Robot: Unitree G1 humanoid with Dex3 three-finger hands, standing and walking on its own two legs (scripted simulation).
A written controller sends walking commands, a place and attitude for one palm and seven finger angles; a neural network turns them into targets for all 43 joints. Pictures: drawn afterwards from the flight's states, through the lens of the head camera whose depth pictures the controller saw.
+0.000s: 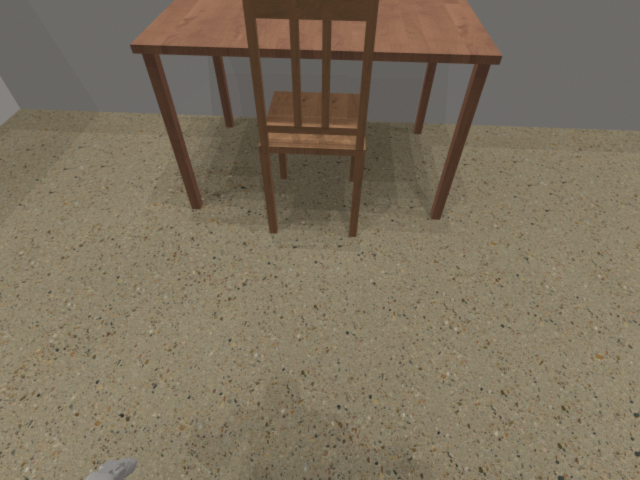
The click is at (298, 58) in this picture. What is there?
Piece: chair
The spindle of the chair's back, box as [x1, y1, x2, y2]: [289, 19, 301, 126]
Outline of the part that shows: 289,19 294,126 301,126 298,19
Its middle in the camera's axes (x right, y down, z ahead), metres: -0.08 -0.50 +1.20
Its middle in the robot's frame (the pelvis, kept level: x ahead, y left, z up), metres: +1.23 +0.14 -0.06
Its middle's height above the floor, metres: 0.70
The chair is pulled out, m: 0.00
